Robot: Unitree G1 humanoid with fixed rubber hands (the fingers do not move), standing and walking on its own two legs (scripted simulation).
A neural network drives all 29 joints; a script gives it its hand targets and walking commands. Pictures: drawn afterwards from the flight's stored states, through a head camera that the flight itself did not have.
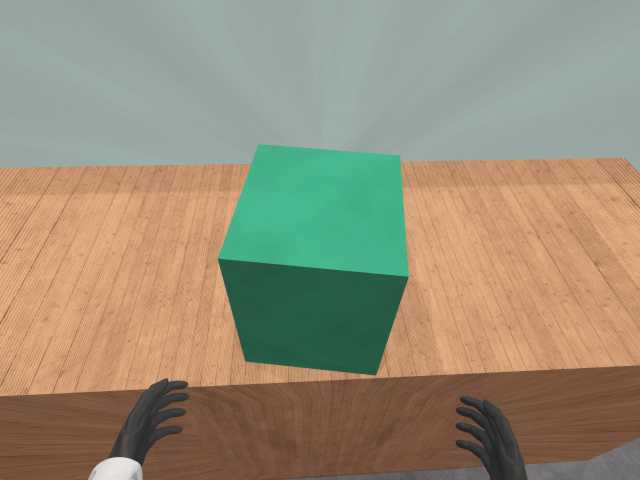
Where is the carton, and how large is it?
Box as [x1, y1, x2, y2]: [218, 144, 408, 375]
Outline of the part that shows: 258,144 218,256 219,265 245,361 375,375 408,277 399,155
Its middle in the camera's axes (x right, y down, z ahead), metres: +0.00 +0.04 +0.56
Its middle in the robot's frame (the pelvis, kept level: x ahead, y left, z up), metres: +0.40 +0.03 +0.03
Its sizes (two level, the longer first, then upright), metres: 0.210 0.200 0.250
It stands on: a pedestal, 0.69 m high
